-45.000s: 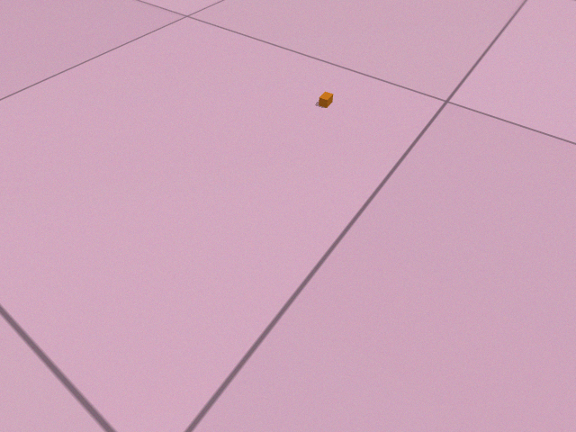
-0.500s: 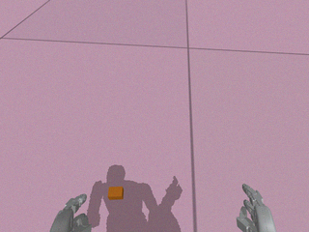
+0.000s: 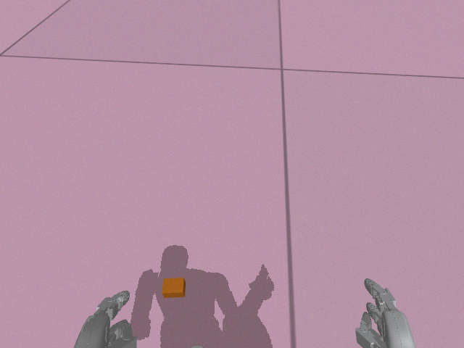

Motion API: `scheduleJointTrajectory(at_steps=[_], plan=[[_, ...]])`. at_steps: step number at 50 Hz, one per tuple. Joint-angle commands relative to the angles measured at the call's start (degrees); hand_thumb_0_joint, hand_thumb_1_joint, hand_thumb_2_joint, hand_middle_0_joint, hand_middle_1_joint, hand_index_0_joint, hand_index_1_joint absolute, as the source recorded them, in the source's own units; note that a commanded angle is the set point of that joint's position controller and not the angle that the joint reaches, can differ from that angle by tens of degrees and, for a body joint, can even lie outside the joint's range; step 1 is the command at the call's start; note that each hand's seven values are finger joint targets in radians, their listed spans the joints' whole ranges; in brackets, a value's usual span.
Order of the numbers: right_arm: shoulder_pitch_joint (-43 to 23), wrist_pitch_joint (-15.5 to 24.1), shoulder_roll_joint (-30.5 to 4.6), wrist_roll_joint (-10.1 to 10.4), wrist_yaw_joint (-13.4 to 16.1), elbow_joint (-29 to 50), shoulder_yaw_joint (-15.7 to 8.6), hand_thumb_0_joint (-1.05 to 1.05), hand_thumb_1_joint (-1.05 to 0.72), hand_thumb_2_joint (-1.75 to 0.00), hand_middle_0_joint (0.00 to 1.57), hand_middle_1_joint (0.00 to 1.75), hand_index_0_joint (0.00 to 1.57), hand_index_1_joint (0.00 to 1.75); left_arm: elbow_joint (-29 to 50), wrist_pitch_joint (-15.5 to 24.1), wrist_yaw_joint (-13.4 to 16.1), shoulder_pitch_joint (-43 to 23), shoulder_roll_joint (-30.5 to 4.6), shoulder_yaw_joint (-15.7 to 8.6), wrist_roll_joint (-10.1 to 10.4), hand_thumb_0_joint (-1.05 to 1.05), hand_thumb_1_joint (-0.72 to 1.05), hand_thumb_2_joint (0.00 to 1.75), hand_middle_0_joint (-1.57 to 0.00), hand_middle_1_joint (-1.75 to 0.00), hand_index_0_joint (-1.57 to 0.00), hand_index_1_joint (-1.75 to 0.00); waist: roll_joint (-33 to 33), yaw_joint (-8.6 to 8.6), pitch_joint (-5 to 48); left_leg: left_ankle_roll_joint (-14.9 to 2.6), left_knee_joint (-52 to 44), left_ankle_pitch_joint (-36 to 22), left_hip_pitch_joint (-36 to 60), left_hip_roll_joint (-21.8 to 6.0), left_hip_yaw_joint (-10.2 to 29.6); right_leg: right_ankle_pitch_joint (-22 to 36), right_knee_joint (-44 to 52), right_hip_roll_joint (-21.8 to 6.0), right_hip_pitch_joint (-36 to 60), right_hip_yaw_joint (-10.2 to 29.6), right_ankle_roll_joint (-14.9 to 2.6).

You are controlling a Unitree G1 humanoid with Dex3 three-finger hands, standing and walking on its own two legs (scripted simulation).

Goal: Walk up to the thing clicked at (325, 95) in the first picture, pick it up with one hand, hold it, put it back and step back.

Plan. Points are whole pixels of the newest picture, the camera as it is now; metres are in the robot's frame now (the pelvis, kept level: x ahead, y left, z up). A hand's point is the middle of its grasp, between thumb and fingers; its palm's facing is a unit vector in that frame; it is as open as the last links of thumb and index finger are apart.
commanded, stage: home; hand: left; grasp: from above
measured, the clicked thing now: (174, 287) +0.46 +0.25 -0.69
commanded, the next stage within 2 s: stand in 0.38 s
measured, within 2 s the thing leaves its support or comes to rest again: neither
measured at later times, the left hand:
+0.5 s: hand (131, 347) +0.16 +0.18 -0.05, palm faces +0.03 -0.98 -0.22, open 7.4 cm
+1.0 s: hand out of the picture +0.04 +0.25 -0.11, palm faces +0.05 -0.95 -0.32, open 7.4 cm
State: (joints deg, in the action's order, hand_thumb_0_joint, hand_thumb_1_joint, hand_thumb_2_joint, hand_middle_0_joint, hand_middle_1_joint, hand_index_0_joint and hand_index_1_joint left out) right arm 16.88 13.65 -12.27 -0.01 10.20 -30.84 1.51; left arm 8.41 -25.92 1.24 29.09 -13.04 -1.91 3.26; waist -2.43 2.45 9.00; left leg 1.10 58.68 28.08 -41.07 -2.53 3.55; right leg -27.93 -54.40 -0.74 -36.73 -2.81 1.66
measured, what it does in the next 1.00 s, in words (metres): stands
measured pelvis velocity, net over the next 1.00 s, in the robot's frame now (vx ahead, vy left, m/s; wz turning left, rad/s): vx -0.02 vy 0.01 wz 0.01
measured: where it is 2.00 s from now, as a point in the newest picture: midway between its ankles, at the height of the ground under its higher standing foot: outside the picture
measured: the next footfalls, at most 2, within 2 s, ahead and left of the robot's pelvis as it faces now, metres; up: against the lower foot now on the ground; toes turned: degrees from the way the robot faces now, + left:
none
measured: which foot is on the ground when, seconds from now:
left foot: down 0.00-1.00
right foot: down 0.00-1.00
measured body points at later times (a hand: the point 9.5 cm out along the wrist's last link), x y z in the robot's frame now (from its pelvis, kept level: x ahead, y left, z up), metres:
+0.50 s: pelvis -0.01 +0.00 +0.00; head +0.01 +0.01 +0.45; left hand +0.15 +0.23 -0.03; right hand +0.15 -0.24 -0.06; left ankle +0.01 +0.13 -0.68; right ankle -0.01 -0.14 -0.68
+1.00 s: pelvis -0.02 +0.01 +0.05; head -0.01 +0.02 +0.50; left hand +0.03 +0.30 -0.09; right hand +0.07 -0.26 -0.08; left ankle +0.01 +0.13 -0.68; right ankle -0.01 -0.14 -0.68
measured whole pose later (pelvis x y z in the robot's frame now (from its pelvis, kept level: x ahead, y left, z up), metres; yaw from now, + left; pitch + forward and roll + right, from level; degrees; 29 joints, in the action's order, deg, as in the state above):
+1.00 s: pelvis -0.02 +0.01 +0.05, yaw +0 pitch -3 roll -1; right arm 10.9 0.4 -15.9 -2.7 0.7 -56.8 -2.6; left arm -53.8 -1.5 1.9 14.1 -16.4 -2.5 -2.1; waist 0.1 -1.5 -3.2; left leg -0.6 35.4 16.8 -15.4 0.3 0.8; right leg -17.6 -33.5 -3.6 -12.6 -1.0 2.9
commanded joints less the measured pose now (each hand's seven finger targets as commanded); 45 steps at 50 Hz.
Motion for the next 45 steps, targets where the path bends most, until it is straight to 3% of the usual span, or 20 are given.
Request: scheduleJointTrajectory(at_steps=[1,2,3,7,8,15,16,17,23,24,25,27,29,30,32,35,41,43,45], plan=[[-3.6,3.3,-7.3,0.2,1.0,9.3,-3.1,0.0,-0.9,-0.9,0.2,0.3,0.2,0.3,10.9,3.0,0.5,-0.7,-5.8,-3.8,-0.3,0.0,0.9,0.9,-0.2,-0.3,-0.2,-0.3,0.1,-0.02,6.0,-1.5,-8.8,-15.5,7.5,2.0,-1.4,14.3,8.1,1.7,2.6,-1.3,-1.28],[-3.5,3.3,-7.6,0.2,1.0,9.2,-3.2,0.0,-0.9,-0.9,0.2,0.3,0.2,0.3,10.7,2.9,0.5,-0.1,-6.5,-4.2,-0.3,0.0,0.9,0.9,-0.2,-0.3,-0.2,-0.3,0.2,-0.04,6.5,-1.56,-8.8,-15.6,7.6,2.0,-1.3,14.4,8.1,1.8,2.6,-1.2,-1.26],[-3.8,3.1,-7.3,0.3,0.9,9.2,-2.9,0.0,-0.9,-0.9,0.2,0.3,0.2,0.3,10.8,2.9,0.3,-1.2,-5.6,-3.0,-0.2,0.0,0.9,0.9,-0.2,-0.3,-0.2,-0.3,-0.1,0.09,4.3,-1.56,-9.0,-13.7,6.6,2.1,-1.6,12.9,8.6,1.7,1.9,-1.2,-1.23],[-3.9,3.3,-7.2,0.2,1.0,9.0,-3.0,0.0,-0.9,-0.9,0.2,0.3,0.2,0.3,10.7,2.9,0.4,-0.9,-6.4,-4.1,-0.4,0.0,0.9,0.9,-0.2,-0.3,-0.2,-0.3,-1.0,-0.34,5.4,-1.5,-9.6,-12.3,7.0,2.0,-1.3,11.4,8.6,1.8,1.8,-1.2,-1.34],[-3.9,3.2,-7.4,0.2,1.1,9.3,-3.1,0.0,-0.9,-0.9,0.2,0.3,0.2,0.3,10.8,2.9,0.4,-1.2,-5.7,-3.1,-0.5,0.0,0.9,0.9,-0.2,-0.3,-0.2,-0.3,-0.5,0.24,4.0,-1.57,-9.7,-11.7,6.6,2.0,-1.4,10.9,8.7,1.7,1.3,-1.3,-1.33],[-3.8,3.1,-7.2,0.2,1.0,9.1,-3.1,0.0,-0.9,-0.9,0.2,0.3,0.2,0.3,11.4,2.7,0.4,-0.5,-6.1,-3.5,-0.4,0.0,0.9,0.9,-0.2,-0.3,-0.2,-0.3,-0.9,-0.14,6.0,-1.55,-8.6,-15.1,7.4,2.2,-1.8,14.4,8.4,1.5,2.7,-1.0,-1.23],[-3.5,3.1,-7.4,0.2,1.1,8.9,-3.1,0.0,-0.9,-0.9,0.2,0.3,0.2,0.3,10.6,2.6,0.3,-1.2,-5.8,-3.3,-0.5,0.0,0.9,0.9,-0.2,-0.3,-0.2,-0.3,0.0,0.58,5.4,-1.65,-8.7,-14.7,7.6,2.1,-1.7,14.1,8.5,1.6,2.2,-1.0,-1.14],[-3.9,3.1,-7.4,0.3,1.0,9.0,-3.0,0.0,-0.9,-0.9,0.2,0.3,0.2,0.3,10.9,2.5,0.4,-0.9,-5.8,-3.1,-0.6,0.0,0.9,0.9,-0.2,-0.3,-0.2,-0.3,-1.0,-0.08,4.4,-1.49,-9.6,-13.2,7.2,1.9,-1.3,12.2,8.3,1.8,1.7,-1.4,-1.41],[-4.3,3.1,-7.6,0.4,0.9,9.4,-3.0,0.0,-0.9,-0.9,0.2,0.3,0.2,0.3,11.0,2.4,0.4,-1.2,-5.7,-3.1,-0.3,0.0,0.9,0.9,-0.2,-0.3,-0.2,-0.3,-1.6,-0.33,3.8,-1.29,-11.3,-10.0,6.9,1.4,-0.2,9.1,8.1,2.1,0.7,-1.8,-1.62],[-8.4,-3.3,-13.9,-6.4,-2.5,-5.2,-5.2,0.0,-0.9,-0.9,0.2,0.3,0.2,0.3,-9.1,14.7,2.7,-17.3,-10.8,-3.8,-6.8,0.0,0.9,0.9,-0.2,-0.3,-0.2,-0.3,2.1,-4.84,-8.9,-4.27,-15.2,-20.9,6.2,0.0,1.6,9.5,10.5,-2.7,13.5,2.3,-3.1],[-8.5,-5.5,-14.9,-6.7,-4.2,-5.6,-6.2,0.0,-0.9,-0.9,0.2,0.3,0.2,0.3,-19.4,18.5,2.3,-12.4,-11.8,-4.7,-7.2,0.0,0.9,0.9,-0.2,-0.3,-0.2,-0.3,4.1,-4.43,-3.1,-4.88,-15.0,-21.9,11.1,0.6,-0.3,9.8,11.4,-3.2,14.7,5.3,-4.89],[-7.4,-7.3,-14.7,-6.9,-6.0,-4.8,-6.1,0.0,-0.9,-0.9,0.2,0.3,0.2,0.3,-23.6,21.5,1.6,-13.0,-12.6,-4.0,-7.6,0.0,0.9,0.9,-0.2,-0.3,-0.2,-0.3,2.9,-2.96,-4.2,-5.03,-16.0,-19.7,13.0,0.7,1.2,9.6,12.1,-2.7,11.5,6.0,-5.55],[-6.8,-7.8,-12.8,-4.1,-7.9,-7.1,-5.6,0.0,-0.9,-0.9,0.2,0.3,0.2,0.3,-28.0,23.1,1.1,-14.9,-12.6,-3.3,-7.1,0.0,0.9,0.9,-0.2,-0.3,-0.2,-0.3,0.5,-3.68,-1.6,-5.25,-18.3,-17.8,16.9,0.8,1.5,12.1,11.9,-3.8,15.8,5.7,-4.45],[-7.8,-8.0,-13.0,-3.5,-8.5,-8.1,-5.8,0.0,-0.9,-0.9,0.2,0.3,0.2,0.3,-30.0,23.3,0.9,-14.9,-12.3,-3.5,-6.7,0.0,0.9,0.9,-0.2,-0.3,-0.2,-0.3,2.3,-4.56,-2.7,-4.74,-18.9,-17.7,18.3,0.9,0.7,12.1,12.9,-3.9,14.5,6.2,-4.54],[-9.1,-8.7,-13.1,-2.7,-9.1,-9.3,-6.5,0.0,-0.9,-0.9,0.2,0.3,0.2,0.3,-34.9,23.8,1.1,-14.9,-12.1,-3.7,-6.2,0.0,0.9,0.9,-0.2,-0.3,-0.2,-0.3,3.4,-4.76,-0.8,-4.45,-18.0,-19.8,20.3,0.9,1.1,14.3,15.1,-4.4,16.3,5.9,-3.88],[-8.5,-9.9,-12.8,-3.0,-9.4,-12.3,-6.5,0.0,-0.9,-0.9,0.2,0.3,0.2,0.3,-40.3,25.2,1.2,-18.4,-12.8,-3.7,-6.2,0.0,0.9,0.9,-0.2,-0.3,-0.2,-0.3,4.7,-3.38,-3.0,-4.55,-20.4,-15.1,22.2,1.1,0.7,11.5,18.9,-5.5,15.8,7.5,-3.55],[-8.3,-10.9,-13.5,-2.9,-9.0,-17.0,-6.8,0.0,-0.9,-0.9,0.2,0.3,0.2,0.3,-49.8,26.5,1.4,-17.9,-12.5,-3.5,-5.7,0.0,0.9,0.9,-0.2,-0.3,-0.2,-0.3,1.2,-3.6,-5.6,-4.73,-26.6,-19.8,24.6,-0.9,3.5,16.5,21.0,-4.3,20.4,4.6,-2.69],[-8.8,-11.2,-14.5,-2.9,-8.7,-18.2,-6.8,0.0,-0.9,-0.9,0.2,0.3,0.2,0.3,-52.6,26.4,1.4,-17.5,-11.9,-3.2,-5.4,0.0,0.9,0.9,-0.2,-0.3,-0.2,-0.3,-1.9,-3.99,-7.6,-5.0,-31.0,-17.0,24.4,-2.3,5.9,14.4,21.6,-3.4,21.3,3.4,-2.31],[-9.7,-11.5,-14.6,-2.6,-8.6,-19.5,-6.7,0.0,-0.9,-0.9,0.2,0.3,0.2,0.3,-55.4,26.4,1.3,-16.7,-12.5,-3.1,-5.5,0.0,0.9,0.9,-0.2,-0.3,-0.2,-0.3,-1.1,-4.15,-9.4,-4.47,-33.0,-14.7,24.4,-2.2,5.8,13.7,24.3,-3.7,22.5,3.7,-2.39]])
